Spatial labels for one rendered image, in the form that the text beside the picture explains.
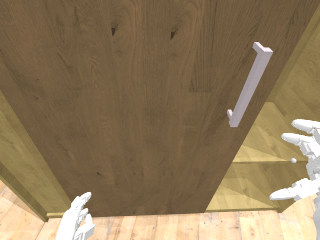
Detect handle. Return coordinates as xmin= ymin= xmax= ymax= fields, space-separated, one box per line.
xmin=227 ymin=42 xmax=273 ymax=127

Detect wardrobe door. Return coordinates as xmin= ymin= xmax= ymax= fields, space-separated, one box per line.
xmin=0 ymin=90 xmax=72 ymax=213
xmin=0 ymin=0 xmax=320 ymax=218

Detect right robot hand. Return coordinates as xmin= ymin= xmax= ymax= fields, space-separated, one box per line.
xmin=269 ymin=119 xmax=320 ymax=201

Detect left robot hand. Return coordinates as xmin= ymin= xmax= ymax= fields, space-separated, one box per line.
xmin=55 ymin=192 xmax=95 ymax=240

